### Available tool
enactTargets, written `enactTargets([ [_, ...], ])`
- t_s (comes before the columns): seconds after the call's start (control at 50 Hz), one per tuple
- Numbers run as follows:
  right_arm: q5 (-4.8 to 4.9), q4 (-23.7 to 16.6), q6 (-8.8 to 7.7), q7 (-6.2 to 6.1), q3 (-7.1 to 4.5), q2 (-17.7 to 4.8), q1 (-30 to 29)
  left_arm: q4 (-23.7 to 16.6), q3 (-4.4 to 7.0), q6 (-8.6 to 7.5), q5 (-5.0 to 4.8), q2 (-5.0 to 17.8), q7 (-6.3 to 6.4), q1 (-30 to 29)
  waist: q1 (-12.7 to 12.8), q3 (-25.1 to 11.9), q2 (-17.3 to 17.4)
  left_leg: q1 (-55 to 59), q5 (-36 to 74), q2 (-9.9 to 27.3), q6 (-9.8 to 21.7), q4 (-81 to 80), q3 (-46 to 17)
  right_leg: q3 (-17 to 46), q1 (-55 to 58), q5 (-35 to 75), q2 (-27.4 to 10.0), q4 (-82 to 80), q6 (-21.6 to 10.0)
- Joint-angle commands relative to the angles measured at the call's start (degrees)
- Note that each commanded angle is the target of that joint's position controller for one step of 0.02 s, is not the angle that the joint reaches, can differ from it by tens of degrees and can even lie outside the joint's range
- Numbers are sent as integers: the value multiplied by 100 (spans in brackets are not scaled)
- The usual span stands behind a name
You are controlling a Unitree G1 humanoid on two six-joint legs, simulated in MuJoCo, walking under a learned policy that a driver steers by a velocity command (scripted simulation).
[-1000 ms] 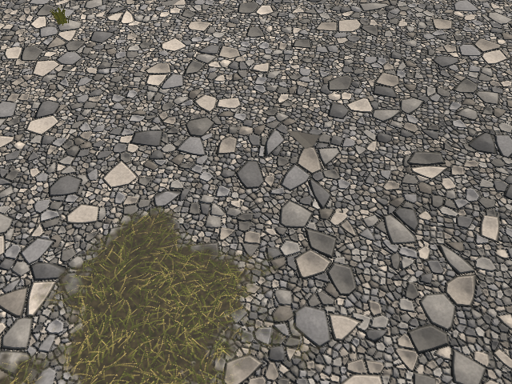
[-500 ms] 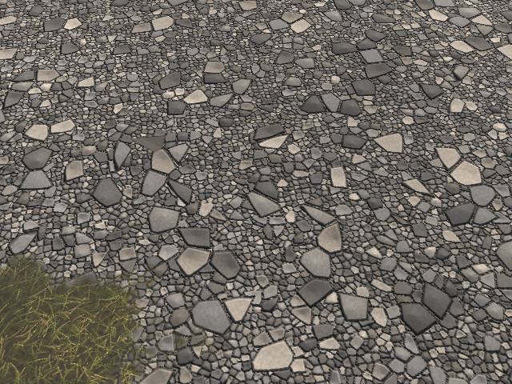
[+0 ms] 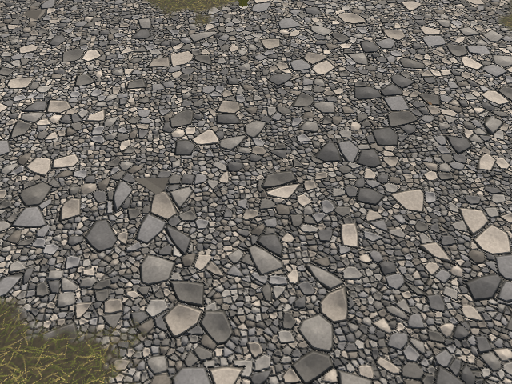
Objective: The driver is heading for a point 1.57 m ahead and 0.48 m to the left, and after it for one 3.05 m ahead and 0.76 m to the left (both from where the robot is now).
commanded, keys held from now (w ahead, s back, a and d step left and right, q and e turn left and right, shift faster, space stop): w+q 0.88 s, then w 0.12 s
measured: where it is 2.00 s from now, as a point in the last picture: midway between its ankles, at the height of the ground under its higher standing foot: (174, 232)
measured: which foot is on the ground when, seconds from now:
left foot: up 0.00-0.14, down 0.16-0.54, up 0.56-1.00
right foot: down 0.00-0.16, up 0.18-0.52, down 0.54-1.00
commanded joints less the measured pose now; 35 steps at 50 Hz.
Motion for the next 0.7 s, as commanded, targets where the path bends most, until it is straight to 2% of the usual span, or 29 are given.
enactTargets([
  [0.02, 16, -706, -68, -73, -171, -636, -1254, 246, 22, -86, -74, 594, 102, 917, 238, 1125, -251, -403, -126, 19, 106, -400, 75, 806, -510, 2632, -1511, -331, -242],
  [0.04, 883, -878, -136, 103, -253, -527, -1890, 256, 334, 117, -960, 759, 449, 438, 308, 1864, -26, -1151, -246, -442, 173, -939, -233, 592, -494, 3755, -1513, 430, 6],
  [0.06, 888, -852, -175, 233, -175, -329, -1783, 275, 302, 234, -907, 869, 621, 514, 316, 1457, -24, -864, 108, -475, 137, -1259, -17, 372, -240, 4279, -1500, 965, 185],
  [0.1, 585, -671, -135, 344, -154, -53, -1326, 375, 317, 329, -799, 789, 692, 612, 214, 615, -237, 644, 740, -581, 104, -1327, 361, 137, -528, 4879, -1399, 1946, 401],
  [0.12, 551, -395, -45, 319, -220, -121, -638, 301, 329, 335, -738, 797, 663, 418, -61, 228, -435, 1532, 598, -573, 103, -1240, 389, 181, -692, 5233, -1359, 2742, 364],
  [0.14, 529, -30, 14, 232, -385, -405, 353, 231, 311, 283, -656, 727, 570, 226, -495, -227, -366, 2561, 446, -730, 204, -1122, 578, 255, -882, 6152, -1220, 3736, 377],
  [0.16, 487, 461, 83, 104, -511, -566, 1713, 155, 350, 248, -785, 794, 454, -404, -1498, -264, -35, 4142, 1023, -224, 684, -2087, 213, 50, -2173, 5097, -996, 6087, 568],
  [0.18, 434, 912, 203, -102, -608, -1055, 2726, 34, 370, 81, -622, 507, 304, -735, -1739, -399, 1104, 6034, 2416, 352, 986, -1491, -256, -367, -4157, -902, -257, 8770, 742],
  [0.2, 217, 798, 39, -224, -630, -1465, 2606, -271, 203, -83, -823, 329, 134, 460, -1037, -2083, 1225, 8630, 3486, 1574, 2092, 713, -2105, 1274, -6019, -1262, -542, 9167, 762],
  [0.22, 312, 536, 137, -302, -737, -1427, 2279, -627, 289, -195, -741, 894, 144, -248, -1438, -2666, 367, 8592, 2825, 1647, 2550, 183, -2501, 1354, -6472, -1064, -791, 8705, 909],
  [0.24, 412, 431, 248, -357, -715, -1331, 1890, -805, 327, -217, -687, 987, 175, -515, -1204, -2466, -490, 7844, 1210, 1485, 2496, -310, -2583, 1215, -6525, -956, -943, 8503, 830],
  [0.26, 488, 532, 304, -406, -795, -1674, 1570, -994, 259, -238, -832, 723, 188, -393, -638, -2182, -818, 6843, -2575, 1786, 2627, -1163, -3625, 1145, -6883, -183, -1056, 8118, 774],
  [0.28, 497, 337, 268, -411, -786, -1586, 1137, -1029, 323, -158, -783, 790, 303, -692, -452, -1519, -1103, 5315, -3864, 2010, 2598, -1725, -4471, 999, -6729, 51, -1094, 8189, 872],
  [0.3, 490, 241, 124, -398, -640, -1204, 728, -1024, 409, -70, -755, 991, 363, -1013, -183, -639, -1231, 3821, -3967, 1888, 2267, -2101, -4177, 1351, -6504, 873, -1319, 7016, 738],
  [0.32, 534, 83, 45, -410, -543, -1067, 4, -1120, 405, 61, -720, 885, 430, -1291, 188, 529, -1007, 1561, -3174, 1219, 1867, -2424, -3080, 1238, -5496, 1193, -1488, 5425, 939],
  [0.34, 492, -32, 6, -425, -595, -1159, -348, -1255, 443, 33, -511, 920, 499, -1421, 251, 867, -711, 215, -2588, 448, 1591, -2483, -2203, 1021, -4311, 1547, -1454, 3908, 1052],
  [0.36, 435, -34, -23, -494, -621, -1189, -200, -1261, 458, -31, -331, 814, 497, -1623, 68, 514, -627, -316, -2011, -181, 1383, -2300, -1478, 786, -3064, 2524, -1296, 2881, 1087],
  [0.38, 468, 76, 2, -564, -641, -1148, 91, -1313, 454, -70, -347, 602, 444, -1775, -78, 170, -297, -381, -1903, -522, 1235, -2090, -1055, 622, -2238, 3617, -1047, 2181, 1073],
  [0.4, 542, 204, 26, -604, -648, -1123, 415, -1333, 444, -94, -475, 481, 391, -1909, -214, -134, -20, -79, -2022, -497, 1198, -1997, -1078, 607, -1842, 4336, -824, 1746, 1095],
  [0.44, 665, 291, 110, -648, -677, -1113, 645, -1529, 446, -5, -667, 482, 366, -2247, -368, -288, 309, 1005, -2359, -222, 1117, -1739, -1550, 878, -2170, 4066, -767, 963, 1095],
  [0.48, 655, 264, 220, -642, -698, -966, 862, -1653, 540, 38, -721, 704, 340, -2480, -454, -257, 193, 1804, -3272, -23, 964, -1281, -2173, 952, -2407, 3333, -699, 490, 989],
  [0.52, 599, 231, 267, -585, -687, -813, 1067, -1585, 672, -24, -679, 871, 252, -2181, -308, -282, 199, 2079, -3793, -143, 749, -547, -2334, 901, -1932, 2709, -671, 146, 619],
  [0.54, 530, 176, 234, -527, -595, -541, 1098, -1514, 754, -69, -629, 1069, 260, -1529, 5, -653, -63, 1619, -4076, -426, 543, 623, -1963, 1350, -883, 2535, -1232, 161, 242],
  [0.56, 618, 42, 167, -494, -485, -172, 1763, -1357, 893, -50, -471, 1597, 252, -782, -94, -1441, -1843, -20, -5645, -1227, 158, 2588, -1034, 3669, 967, 1494, -2659, -299, -702],
  [0.58, 632, -45, 128, -477, -502, -607, 1633, -1257, 917, -47, -561, 1477, 205, -469, 21, -1482, -2232, -1034, -6009, -848, 28, 3689, -853, 5413, 1164, -80, -3213, -854, -977],
  [0.6, 618, -53, 155, -484, -635, -990, 1141, -1362, 825, -46, -571, 1125, 230, -747, 149, -814, -1457, -1345, -5426, -625, -30, 4110, -946, 4876, 660, -470, -2942, -978, -792],
  [0.62, 569, -146, 220, -505, -677, -1038, 700, -1385, 790, 13, -539, 1039, 248, -1096, 69, -359, -973, -1297, -4897, -422, -82, 4082, -742, 3942, 36, 179, -2659, -966, -581],
  [0.64, 509, -216, 245, -508, -702, -1012, 496, -1396, 760, 58, -529, 929, 258, -1446, -75, -88, -836, -1117, -4563, -254, -116, 3784, -646, 3217, -535, 978, -2390, -1031, -502],
  [0.7, 558, -246, 358, -445, -696, -707, 553, -1322, 715, 56, -564, 737, 243, -1827, -406, 84, -984, -324, -4244, -17, -224, 3147, -403, 2021, -1510, 2072, -2022, -1487, -406],
])
Keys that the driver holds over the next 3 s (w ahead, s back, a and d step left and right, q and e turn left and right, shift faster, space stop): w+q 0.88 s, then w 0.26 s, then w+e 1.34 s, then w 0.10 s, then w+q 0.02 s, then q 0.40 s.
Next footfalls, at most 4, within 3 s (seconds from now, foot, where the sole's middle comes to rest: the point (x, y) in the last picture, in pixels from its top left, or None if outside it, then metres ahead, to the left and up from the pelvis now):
0.16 left None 0.28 0.09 -0.91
0.54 right None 0.56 -0.07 -0.91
1.06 left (188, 354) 0.63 0.29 -0.91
1.58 right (209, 246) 1.02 0.29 -0.91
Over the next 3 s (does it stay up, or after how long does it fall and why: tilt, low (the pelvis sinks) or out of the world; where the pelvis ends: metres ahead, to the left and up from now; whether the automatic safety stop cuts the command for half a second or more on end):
stays up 1.49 0.39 -0.13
